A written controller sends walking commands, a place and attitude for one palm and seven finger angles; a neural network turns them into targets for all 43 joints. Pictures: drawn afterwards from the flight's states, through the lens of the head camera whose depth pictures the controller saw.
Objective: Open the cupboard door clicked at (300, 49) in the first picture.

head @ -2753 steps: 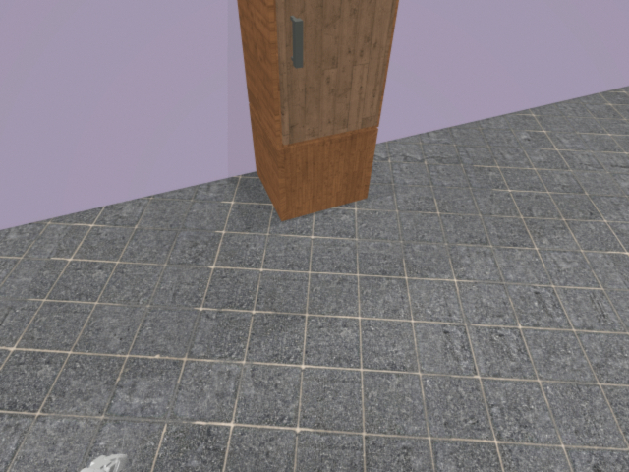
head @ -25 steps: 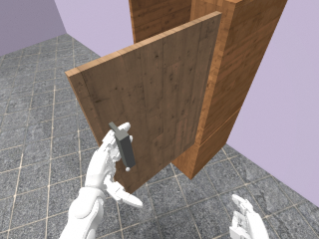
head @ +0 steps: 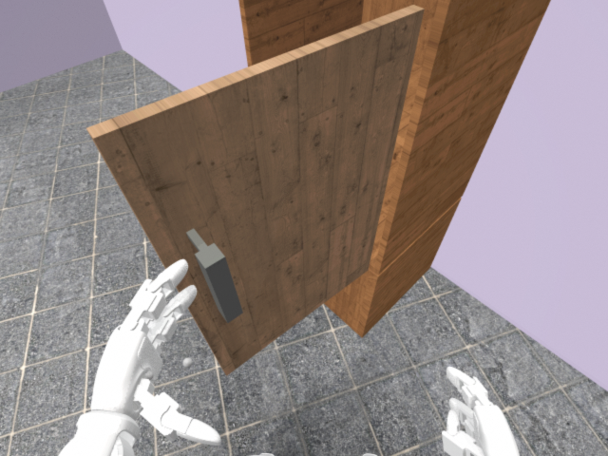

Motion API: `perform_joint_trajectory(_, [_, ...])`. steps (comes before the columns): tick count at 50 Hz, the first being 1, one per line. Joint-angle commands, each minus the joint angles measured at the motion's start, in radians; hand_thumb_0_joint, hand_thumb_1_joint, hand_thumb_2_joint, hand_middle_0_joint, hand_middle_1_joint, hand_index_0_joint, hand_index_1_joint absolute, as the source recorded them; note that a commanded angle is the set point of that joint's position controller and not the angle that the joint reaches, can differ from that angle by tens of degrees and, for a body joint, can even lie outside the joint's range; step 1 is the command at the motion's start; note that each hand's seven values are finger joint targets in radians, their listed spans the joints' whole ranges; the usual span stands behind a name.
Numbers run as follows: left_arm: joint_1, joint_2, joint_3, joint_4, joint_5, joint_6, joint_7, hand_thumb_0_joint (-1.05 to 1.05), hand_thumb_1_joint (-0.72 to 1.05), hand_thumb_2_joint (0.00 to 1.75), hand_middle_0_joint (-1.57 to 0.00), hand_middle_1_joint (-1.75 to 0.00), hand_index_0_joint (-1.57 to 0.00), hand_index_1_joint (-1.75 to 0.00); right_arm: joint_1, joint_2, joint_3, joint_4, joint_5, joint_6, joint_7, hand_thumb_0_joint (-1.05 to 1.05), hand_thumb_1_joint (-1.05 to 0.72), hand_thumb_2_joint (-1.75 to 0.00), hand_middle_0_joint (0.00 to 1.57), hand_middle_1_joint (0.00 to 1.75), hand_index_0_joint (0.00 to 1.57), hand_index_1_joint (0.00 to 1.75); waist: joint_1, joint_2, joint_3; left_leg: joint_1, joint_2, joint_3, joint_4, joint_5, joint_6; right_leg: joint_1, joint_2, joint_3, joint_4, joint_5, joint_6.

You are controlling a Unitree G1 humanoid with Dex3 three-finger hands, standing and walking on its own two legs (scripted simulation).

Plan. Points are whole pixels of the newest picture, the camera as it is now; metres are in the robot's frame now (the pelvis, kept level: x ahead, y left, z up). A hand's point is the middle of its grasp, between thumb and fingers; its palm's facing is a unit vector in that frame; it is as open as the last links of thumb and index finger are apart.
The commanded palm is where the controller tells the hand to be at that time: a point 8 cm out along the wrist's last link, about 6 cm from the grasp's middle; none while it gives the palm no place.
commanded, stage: slide the hand sideways off the handle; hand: left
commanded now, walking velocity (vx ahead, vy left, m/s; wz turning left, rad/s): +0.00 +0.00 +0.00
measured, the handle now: (213, 275) +0.32 +0.14 +0.08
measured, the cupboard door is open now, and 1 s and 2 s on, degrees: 85 84 84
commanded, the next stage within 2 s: draw the hand back to the body in 0.36 s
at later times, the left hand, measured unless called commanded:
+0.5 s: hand (135, 388) +0.18 +0.20 +0.07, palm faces -0.01 -1.00 -0.05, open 16.3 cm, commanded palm +0.15 +0.25 +0.08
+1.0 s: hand (82, 371) +0.18 +0.23 +0.13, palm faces +0.05 -0.99 -0.15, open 16.1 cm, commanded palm +0.15 +0.28 +0.14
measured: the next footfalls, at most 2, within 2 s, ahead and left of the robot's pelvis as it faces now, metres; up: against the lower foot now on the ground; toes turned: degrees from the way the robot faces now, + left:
none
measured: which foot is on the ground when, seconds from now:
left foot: down 0.00-1.00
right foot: down 0.00-1.00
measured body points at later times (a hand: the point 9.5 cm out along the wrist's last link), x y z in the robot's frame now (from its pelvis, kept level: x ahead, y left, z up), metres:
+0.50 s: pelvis +0.00 +0.00 -0.01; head +0.04 +0.00 +0.44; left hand +0.18 +0.25 +0.07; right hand +0.20 -0.22 -0.07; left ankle -0.01 +0.10 -0.69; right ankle +0.02 -0.08 -0.69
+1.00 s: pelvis +0.00 +0.02 +0.01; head -0.01 +0.02 +0.46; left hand +0.17 +0.28 +0.14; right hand +0.19 -0.19 -0.04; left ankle -0.01 +0.10 -0.69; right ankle +0.02 -0.08 -0.69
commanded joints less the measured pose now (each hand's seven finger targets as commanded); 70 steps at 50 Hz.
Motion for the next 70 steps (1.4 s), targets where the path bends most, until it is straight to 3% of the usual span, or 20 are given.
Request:
perform_joint_trajectory(1, [-0.041,0.12,0.129,-0.216,-0.046,-0.08,-0.048,0.0,-0.5,0.3,-0.15,-0.3,-0.15,-0.3,-0.065,-0.106,-0.057,-0.159,0.012,-0.067,-0.017,0.0,-0.9,-0.9,0.2,0.3,0.2,0.3,-0.007,-0.061,-0.169,-0.049,-0.006,-0.035,-0.095,0.211,-0.011,0.204,-0.037,0.134,-0.147,0.181,0.034])
perform_joint_trajectory(8, [0.075,0.135,0.186,-0.23,-0.099,-0.063,-0.097,0.0,-0.5,0.3,-0.15,-0.3,-0.15,-0.3,-0.073,-0.099,-0.062,-0.167,0.021,-0.07,-0.021,0.0,-0.9,-0.9,0.2,0.3,0.2,0.3,0.007,-0.027,-0.168,-0.062,-0.008,-0.035,-0.071,0.262,-0.015,0.221,-0.038,0.133,-0.124,0.282,0.04])
perform_joint_trajectory(12, [0.049,0.169,0.224,-0.221,-0.117,-0.066,-0.119,0.0,-0.5,0.3,-0.15,-0.3,-0.15,-0.3,-0.072,-0.105,-0.064,-0.16,0.022,-0.07,-0.029,0.0,-0.9,-0.9,0.2,0.3,0.2,0.3,-0.006,-0.06,-0.139,-0.093,-0.003,-0.043,-0.052,0.233,-0.014,0.201,-0.04,0.151,-0.138,0.229,0.044])
perform_joint_trajectory(16, [0.096,0.19,0.256,-0.223,-0.134,-0.081,-0.163,0.0,-0.5,0.3,-0.15,-0.3,-0.15,-0.3,-0.067,-0.105,-0.069,-0.157,0.026,-0.079,-0.033,0.0,-0.9,-0.9,0.2,0.3,0.2,0.3,-0.002,-0.042,-0.184,-0.082,-0.002,-0.043,-0.038,0.253,-0.014,0.211,-0.043,0.153,-0.126,0.272,0.05])
perform_joint_trajectory(21, [0.037,0.183,0.237,-0.224,-0.164,-0.093,-0.202,0.0,-0.5,0.3,-0.15,-0.3,-0.15,-0.3,-0.077,-0.115,-0.064,-0.145,0.03,-0.099,-0.038,0.0,-0.9,-0.9,0.2,0.3,0.2,0.3,-0.018,-0.003,-0.151,-0.077,0.004,-0.053,-0.033,0.232,-0.015,0.154,-0.032,0.131,-0.126,0.188,0.042])
perform_joint_trajectory(23, [0.021,0.175,0.219,-0.229,-0.164,-0.091,-0.2,0.0,-0.5,0.3,-0.15,-0.3,-0.15,-0.3,-0.081,-0.117,-0.063,-0.144,0.029,-0.108,-0.038,0.0,-0.9,-0.9,0.2,0.3,0.2,0.3,-0.022,-0.005,-0.147,-0.073,0.005,-0.057,-0.034,0.22,-0.013,0.134,-0.027,0.121,-0.125,0.141,0.037])
perform_joint_trajectory(28, [0.059,0.216,0.246,-0.339,-0.141,-0.061,-0.149,0.0,-0.5,0.3,-0.15,-0.3,-0.15,-0.3,-0.084,-0.107,-0.061,-0.159,0.036,-0.122,-0.036,0.0,-0.9,-0.9,0.2,0.3,0.2,0.3,0.017,0.071,-0.21,0.01,0.009,-0.067,-0.094,0.259,-0.02,0.168,-0.014,0.072,-0.109,0.157,0.021])
perform_joint_trajectory(29, [0.055,0.196,0.223,-0.342,-0.137,-0.047,-0.141,0.0,-0.5,0.3,-0.15,-0.3,-0.15,-0.3,-0.085,-0.103,-0.056,-0.16,0.036,-0.123,-0.036,0.0,-0.9,-0.9,0.2,0.3,0.2,0.3,0.009,0.065,-0.184,0.018,0.01,-0.068,-0.105,0.25,-0.021,0.156,-0.011,0.062,-0.114,0.154,0.023])
perform_joint_trajectory(32, [0.089,0.209,0.263,-0.297,-0.136,-0.002,-0.116,0.0,-0.5,0.3,-0.15,-0.3,-0.15,-0.3,-0.099,-0.101,-0.056,-0.154,0.041,-0.115,-0.039,0.0,-0.9,-0.9,0.2,0.3,0.2,0.3,0.017,0.006,-0.129,-0.002,0.016,-0.076,-0.132,0.214,-0.02,0.16,-0.006,0.053,-0.139,0.11,0.024])
perform_joint_trajectory(35, [0.078,0.171,0.218,-0.324,-0.132,0.036,-0.114,0.0,-0.5,0.3,-0.15,-0.3,-0.15,-0.3,-0.104,-0.105,-0.046,-0.166,0.045,-0.117,-0.039,0.0,-0.9,-0.9,0.2,0.3,0.2,0.3,0.012,0.025,-0.081,0.023,0.019,-0.082,-0.174,0.184,-0.028,0.147,-0.007,0.033,-0.15,0.085,0.028])
perform_joint_trajectory(43, [0.025,0.227,0.267,-0.387,-0.132,0.08,-0.112,0.0,-0.5,0.3,-0.15,-0.3,-0.15,-0.3,-0.102,-0.111,-0.034,-0.148,0.045,-0.141,-0.048,0.0,-0.9,-0.9,0.2,0.3,0.2,0.3,0.012,0.014,-0.06,0.086,0.027,-0.092,-0.222,0.187,-0.033,0.183,-0.006,0.034,-0.201,0.084,0.028])
perform_joint_trajectory(48, [0.015,0.244,0.304,-0.397,-0.146,0.094,-0.127,0.0,-0.32,0.37,-0.16,-0.3,-0.16,-0.3,-0.106,-0.111,-0.029,-0.124,0.048,-0.162,-0.052,0.0,-0.9,-0.9,0.2,0.3,0.2,0.3,0.023,0.062,-0.071,0.139,0.025,-0.088,-0.246,0.237,-0.041,0.223,-0.008,0.029,-0.222,0.141,0.026])
perform_joint_trajectory(49, [-0.021,0.384,0.338,-0.486,0.026,0.107,0.044,0.0,-0.29,0.39,-0.16,-0.3,-0.16,-0.3,-0.104,-0.106,-0.044,-0.117,0.021,-0.142,-0.069,0.0,-0.9,-0.9,0.2,0.3,0.2,0.3,0.058,0.065,-0.07,0.133,0.041,-0.08,-0.299,0.192,-0.023,0.286,-0.027,0.101,-0.273,0.122,0.014])
perform_joint_trajectory(50, [0.058,0.27,0.276,-0.461,0.042,0.133,0.117,0.0,-0.26,0.4,-0.16,-0.3,-0.16,-0.3,-0.092,-0.085,-0.037,-0.112,0.013,-0.134,-0.072,0.0,-0.9,-0.9,0.2,0.3,0.2,0.3,0.033,0.071,-0.013,0.136,0.037,-0.077,-0.324,0.164,-0.028,0.284,-0.036,0.095,-0.301,0.102,0.014])
perform_joint_trajectory(51, [0.089,0.225,0.238,-0.448,0.054,0.149,0.15,0.0,-0.22,0.42,-0.16,-0.3,-0.16,-0.3,-0.089,-0.086,-0.036,-0.11,0.013,-0.127,-0.069,0.0,-0.9,-0.9,0.2,0.3,0.2,0.3,0.026,0.032,0.012,0.137,0.041,-0.082,-0.335,0.153,-0.028,0.284,-0.039,0.088,-0.309,0.093,0.016])
perform_joint_trajectory(53, [0.101,0.22,0.231,-0.421,0.087,0.165,0.199,0.0,-0.15,0.45,-0.16,-0.3,-0.16,-0.3,-0.1,-0.086,-0.038,-0.09,0.013,-0.102,-0.068,0.0,-0.9,-0.9,0.2,0.3,0.2,0.3,0.023,0.004,0.038,0.175,0.048,-0.073,-0.349,0.171,-0.016,0.312,-0.041,0.098,-0.348,0.098,0.019])
perform_joint_trajectory(56, [0.056,0.257,0.25,-0.459,0.121,0.157,0.244,0.0,-0.05,0.5,-0.17,-0.3,-0.17,-0.3,-0.118,-0.094,-0.038,-0.082,0.009,-0.088,-0.068,0.0,-0.9,-0.9,0.2,0.3,0.2,0.3,0.025,0.049,0.032,0.237,0.047,-0.07,-0.393,0.193,-0.014,0.35,-0.044,0.097,-0.38,0.116,0.019])
perform_joint_trajectory(60, [0.026,0.283,0.274,-0.462,0.146,0.149,0.275,0.0,0.09,0.55,-0.17,-0.3,-0.17,-0.3,-0.128,-0.096,-0.039,-0.061,0.003,-0.088,-0.072,0.0,-0.9,-0.9,0.2,0.3,0.2,0.3,0.031,0.035,0.018,0.31,0.055,-0.078,-0.454,0.274,-0.02,0.411,-0.044,0.087,-0.403,0.175,0.022])
perform_joint_trajectory(67, [0.047,0.305,0.337,-0.427,0.146,0.145,0.281,0.0,0.34,0.66,-0.18,-0.3,-0.18,-0.3,-0.152,-0.097,-0.046,-0.02,-0.004,-0.077,-0.061,0.0,-0.9,-0.9,0.2,0.3,0.2,0.3,0.048,0.003,0.024,0.393,0.059,-0.058,-0.506,0.477,-0.035,0.52,-0.043,0.091,-0.458,0.316,0.021])
perform_joint_trajectory(70, [0.028,0.29,0.336,-0.42,0.147,0.141,0.273,0.0,0.44,0.7,-0.18,-0.3,-0.18,-0.3,-0.154,-0.098,-0.049,-0.011,-0.002,-0.065,-0.05,0.0,-0.9,-0.9,0.2,0.3,0.2,0.3,0.043,0.026,0.046,0.43,0.067,-0.056,-0.528,0.542,-0.044,0.525,-0.041,0.092,-0.476,0.345,0.025])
